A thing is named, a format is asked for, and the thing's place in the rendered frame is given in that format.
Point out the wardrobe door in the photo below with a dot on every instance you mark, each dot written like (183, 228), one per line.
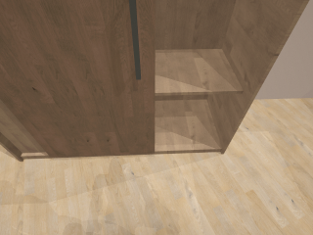
(16, 133)
(67, 73)

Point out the handle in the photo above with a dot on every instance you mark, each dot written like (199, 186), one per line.
(135, 37)

